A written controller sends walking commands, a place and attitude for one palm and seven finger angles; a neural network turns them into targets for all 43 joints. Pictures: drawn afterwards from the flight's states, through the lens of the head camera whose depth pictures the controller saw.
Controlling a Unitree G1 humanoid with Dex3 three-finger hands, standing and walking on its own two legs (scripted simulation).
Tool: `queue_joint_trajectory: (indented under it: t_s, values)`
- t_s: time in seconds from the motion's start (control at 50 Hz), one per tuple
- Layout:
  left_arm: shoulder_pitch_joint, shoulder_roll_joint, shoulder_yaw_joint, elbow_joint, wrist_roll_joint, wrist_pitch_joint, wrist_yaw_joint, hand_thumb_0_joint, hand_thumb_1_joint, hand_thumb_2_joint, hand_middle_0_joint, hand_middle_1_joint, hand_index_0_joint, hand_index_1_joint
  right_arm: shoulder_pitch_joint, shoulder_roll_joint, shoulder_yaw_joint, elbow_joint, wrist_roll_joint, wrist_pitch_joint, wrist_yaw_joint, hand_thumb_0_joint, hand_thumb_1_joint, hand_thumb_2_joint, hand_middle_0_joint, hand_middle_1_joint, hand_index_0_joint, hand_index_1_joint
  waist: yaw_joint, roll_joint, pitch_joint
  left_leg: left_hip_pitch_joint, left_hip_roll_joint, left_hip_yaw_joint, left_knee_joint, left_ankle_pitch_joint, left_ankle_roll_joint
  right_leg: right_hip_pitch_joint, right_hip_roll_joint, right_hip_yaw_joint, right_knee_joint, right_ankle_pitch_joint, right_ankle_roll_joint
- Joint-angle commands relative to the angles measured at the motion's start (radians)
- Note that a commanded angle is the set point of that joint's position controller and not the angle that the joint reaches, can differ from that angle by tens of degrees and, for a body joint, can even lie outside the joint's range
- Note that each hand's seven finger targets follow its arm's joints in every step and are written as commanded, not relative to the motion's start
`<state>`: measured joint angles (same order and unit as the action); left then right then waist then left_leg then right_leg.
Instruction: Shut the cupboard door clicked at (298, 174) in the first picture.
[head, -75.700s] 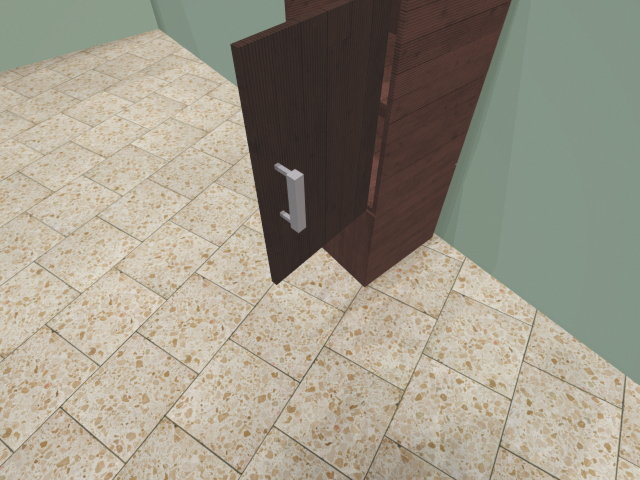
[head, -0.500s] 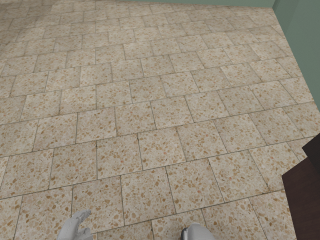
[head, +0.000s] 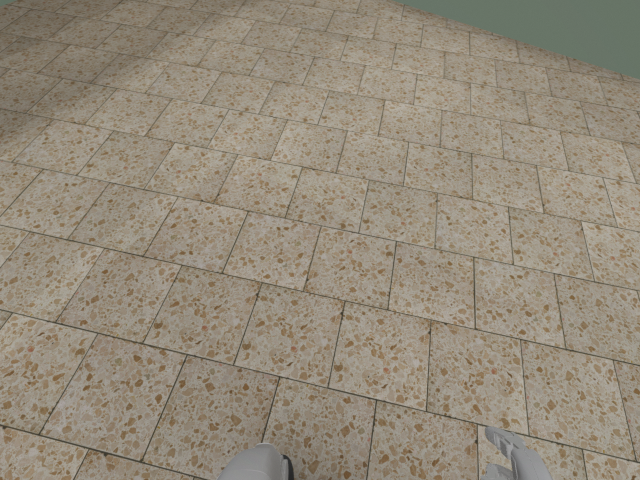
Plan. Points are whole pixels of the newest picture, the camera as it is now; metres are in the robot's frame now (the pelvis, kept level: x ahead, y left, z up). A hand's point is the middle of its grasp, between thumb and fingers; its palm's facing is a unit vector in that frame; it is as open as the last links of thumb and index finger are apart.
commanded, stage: turn to face it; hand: left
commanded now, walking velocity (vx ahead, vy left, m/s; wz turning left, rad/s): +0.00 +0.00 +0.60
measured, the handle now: out of the picture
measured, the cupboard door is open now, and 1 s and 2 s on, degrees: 15 15 15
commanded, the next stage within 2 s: none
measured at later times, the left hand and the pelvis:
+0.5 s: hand out of the picture +0.12 +0.15 -0.15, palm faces -0.06 -0.97 -0.22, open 7.3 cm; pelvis +0.08 -0.03 +0.02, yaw -7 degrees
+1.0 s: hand (211, 367) +0.27 +0.19 -0.14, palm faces -0.34 -0.91 -0.22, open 7.4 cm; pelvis +0.10 +0.01 +0.03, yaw -24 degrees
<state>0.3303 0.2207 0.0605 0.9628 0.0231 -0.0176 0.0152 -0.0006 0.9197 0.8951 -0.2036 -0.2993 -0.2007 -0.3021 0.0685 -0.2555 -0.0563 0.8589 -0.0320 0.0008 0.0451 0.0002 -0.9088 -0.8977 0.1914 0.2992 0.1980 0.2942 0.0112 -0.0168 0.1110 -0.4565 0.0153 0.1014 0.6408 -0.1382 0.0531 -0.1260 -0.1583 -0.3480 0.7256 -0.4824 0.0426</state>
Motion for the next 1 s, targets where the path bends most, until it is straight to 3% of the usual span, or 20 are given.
queue_joint_trajectory:
  t_s: [0.0,0.06,0.12,0.22,0.34,0.36,0.38,0.4,0.42,0.44,0.46,0.54,0.68,0.74,0.76,0.78,0.8,0.82,0.88,0.98]
  values:
    - [-0.1,0.139,0.025,-0.19,-0.015,0.007,0.016,0.0,0.9,0.9,-0.2,-0.3,-0.2,-0.3,0.332,-0.279,-0.056,0.017,0.015,0.005,-0.04,0.0,-0.9,-0.9,0.2,0.3,0.2,0.3,-0.135,0.142,-0.313,0.523,0.408,-0.538,-0.197,0.671,0.255,-0.436,0.044,0.312,0.588,-0.195,0.006]
    - [-0.051,0.103,0.024,-0.119,-0.004,0.029,0.015,0.0,0.9,0.9,-0.2,-0.3,-0.2,-0.3,0.121,-0.165,-0.018,-0.049,0.008,-0.005,-0.066,0.0,-0.9,-0.9,0.2,0.3,0.2,0.3,-0.046,0.18,-0.237,0.32,0.296,-0.39,-0.273,0.32,0.154,-0.408,0.019,0.355,0.517,-0.023,0.015]
    - [0.035,0.061,0.01,-0.06,0.0,0.043,0.005,0.0,0.9,0.9,-0.2,-0.3,-0.2,-0.3,0.085,-0.104,0.01,-0.038,0.009,-0.016,-0.074,0.0,-0.9,-0.9,0.2,0.3,0.2,0.3,0.004,0.119,-0.24,0.252,0.225,-0.264,-0.312,0.214,0.116,-0.311,0.051,0.353,0.408,0.085,0.009]
    - [-0.008,0.032,-0.004,-0.05,0.003,0.059,-0.005,0.0,0.9,0.9,-0.2,-0.3,-0.2,-0.3,0.089,-0.086,0.011,0.018,0.006,-0.008,-0.075,0.0,-0.9,-0.9,0.2,0.3,0.2,0.3,0.001,0.134,-0.125,0.166,0.236,-0.197,-0.376,-0.005,0.106,-0.23,0.093,0.324,0.137,0.106,-0.001]
    - [0.01,0.039,0.018,-0.056,0.002,0.054,-0.017,0.0,0.9,0.9,-0.2,-0.3,-0.2,-0.3,0.103,-0.102,-0.02,0.042,0.012,0.014,-0.078,0.0,-0.9,-0.9,0.2,0.3,0.2,0.3,0.011,0.127,-0.106,0.196,0.264,-0.127,-0.238,0.03,0.077,-0.135,0.141,0.283,-0.125,0.221,-0.008]
    - [0.039,0.05,0.025,-0.051,0.002,0.048,-0.018,0.0,0.9,0.9,-0.2,-0.3,-0.2,-0.3,0.102,-0.101,-0.023,0.041,0.017,0.015,-0.078,0.0,-0.9,-0.9,0.2,0.3,0.2,0.3,0.023,0.092,-0.117,0.19,0.238,-0.095,-0.173,0.031,0.048,-0.093,0.136,0.314,-0.212,0.309,-0.02]
    - [0.055,0.099,0.032,-0.053,0.007,0.036,-0.015,0.0,0.9,0.9,-0.2,-0.3,-0.2,-0.3,0.103,-0.077,-0.025,0.036,0.023,0.015,-0.074,0.0,-0.9,-0.9,0.2,0.3,0.2,0.3,0.027,-0.009,-0.117,0.155,0.169,-0.035,-0.055,-0.047,-0.009,-0.066,0.055,0.461,-0.319,0.457,-0.056]
    - [0.045,0.172,0.046,-0.053,0.014,0.025,-0.009,0.0,0.9,0.9,-0.2,-0.3,-0.2,-0.3,0.109,-0.014,-0.018,0.016,0.025,0.013,-0.071,0.0,-0.9,-0.9,0.2,0.3,0.2,0.3,0.018,-0.239,-0.11,0.014,0.043,0.059,0.108,-0.286,-0.071,-0.005,-0.136,0.694,-0.385,0.688,-0.145]
    - [0.074,0.202,0.048,-0.051,0.007,0.023,-0.008,0.0,0.9,0.9,-0.2,-0.3,-0.2,-0.3,0.072,-0.019,-0.012,-0.002,0.023,0.02,-0.073,0.0,-0.9,-0.9,0.2,0.3,0.2,0.3,0.05,-0.229,-0.111,-0.025,0.0,-0.003,0.294,-0.471,-0.086,-0.019,-0.231,0.77,-0.423,0.823,-0.255]
    - [0.064,0.182,0.048,-0.053,0.006,0.026,0.0,0.0,0.9,0.9,-0.2,-0.3,-0.2,-0.3,0.058,-0.008,-0.015,-0.003,0.018,0.025,-0.077,0.0,-0.9,-0.9,0.2,0.3,0.2,0.3,0.035,-0.173,-0.106,-0.082,0.008,-0.074,0.4,-0.441,-0.087,0.011,-0.195,0.752,-0.408,0.848,-0.277]
    - [0.03,0.155,0.051,-0.052,0.007,0.023,0.007,0.0,0.9,0.9,-0.2,-0.3,-0.2,-0.3,0.069,-0.021,-0.017,0.007,0.016,0.025,-0.08,0.0,-0.9,-0.9,0.2,0.3,0.2,0.3,0.02,-0.224,-0.115,-0.131,0.022,-0.104,0.46,-0.404,-0.093,0.036,-0.161,0.753,-0.394,0.862,-0.276]
    - [-0.018,0.136,0.052,-0.075,0.0,0.028,0.01,0.0,0.9,0.9,-0.2,-0.3,-0.2,-0.3,0.065,-0.021,-0.019,0.017,0.021,0.025,-0.072,0.0,-0.9,-0.9,0.2,0.3,0.2,0.3,0.013,-0.089,-0.164,-0.099,0.031,-0.111,0.417,-0.289,-0.115,0.067,-0.071,0.627,-0.366,0.743,-0.23]
    - [-0.026,0.173,0.07,-0.079,0.009,0.04,0.005,0.0,0.9,0.9,-0.2,-0.3,-0.2,-0.3,0.054,-0.021,-0.015,-0.011,0.028,0.014,-0.08,0.0,-0.9,-0.9,0.2,0.3,0.2,0.3,0.03,-0.131,-0.172,0.011,0.004,-0.101,0.112,-0.311,-0.118,0.056,-0.056,0.713,-0.321,0.751,-0.242]
    - [-0.1,0.178,0.07,-0.097,-0.002,0.051,0.0,0.0,0.9,0.9,-0.2,-0.3,-0.2,-0.3,0.154,-0.041,-0.014,0.016,0.033,0.004,-0.089,0.0,-0.9,-0.9,0.2,0.3,0.2,0.3,-0.024,-0.125,-0.182,0.229,-0.013,-0.094,-0.146,-0.128,-0.113,-0.08,0.007,0.703,-0.252,0.676,-0.173]
    - [-0.122,0.155,0.063,-0.109,-0.01,0.056,-0.003,0.0,0.9,0.9,-0.2,-0.3,-0.2,-0.3,0.196,-0.072,-0.018,0.029,0.031,-0.005,-0.092,0.0,-0.9,-0.9,0.2,0.3,0.2,0.3,-0.046,-0.071,-0.191,0.377,0.032,-0.109,-0.257,-0.044,-0.107,-0.199,0.066,0.655,-0.204,0.542,-0.124]
    - [-0.105,0.094,0.053,-0.127,-0.018,0.059,-0.009,0.0,0.9,0.9,-0.2,-0.3,-0.2,-0.3,0.209,-0.152,-0.032,0.023,0.02,-0.014,-0.092,0.0,-0.9,-0.9,0.2,0.3,0.2,0.3,-0.044,0.175,-0.21,0.484,0.238,-0.322,-0.349,0.011,-0.048,-0.358,0.192,0.55,-0.064,0.222,-0.068]
    - [-0.124,0.086,0.045,-0.149,-0.015,0.061,-0.016,0.0,0.9,0.9,-0.2,-0.3,-0.2,-0.3,0.229,-0.217,-0.041,0.009,0.009,-0.008,-0.095,0.0,-0.9,-0.9,0.2,0.3,0.2,0.3,-0.051,0.335,-0.175,0.441,0.434,-0.474,-0.375,0.152,0.065,-0.43,0.231,0.405,0.152,-0.142,-0.022]
    - [-0.151,0.115,0.05,-0.156,-0.006,0.064,-0.019,0.0,0.9,0.9,-0.2,-0.3,-0.2,-0.3,0.218,-0.205,-0.033,-0.001,0.0,-0.002,-0.096,0.0,-0.9,-0.9,0.2,0.3,0.2,0.3,-0.055,0.231,-0.132,0.327,0.457,-0.457,-0.361,0.169,0.12,-0.392,0.185,0.426,0.289,-0.138,-0.019]
    - [-0.137,0.122,0.058,-0.128,0.002,0.078,-0.041,0.0,0.9,0.9,-0.2,-0.3,-0.2,-0.3,0.109,-0.144,-0.01,-0.034,0.001,-0.004,-0.099,0.0,-0.9,-0.9,0.2,0.3,0.2,0.3,0.001,0.212,-0.074,0.273,0.341,-0.27,-0.332,0.275,0.095,-0.41,0.148,0.39,0.417,-0.027,0.003]
    - [-0.182,0.095,0.043,-0.148,-0.005,0.084,-0.053,0.0,0.9,0.9,-0.2,-0.3,-0.2,-0.3,0.177,-0.143,-0.018,-0.01,0.006,-0.004,-0.094,0.0,-0.9,-0.9,0.2,0.3,0.2,0.3,-0.022,0.177,-0.121,0.406,0.309,-0.123,-0.294,0.363,0.083,-0.415,0.134,0.326,0.321,0.053,0.022]
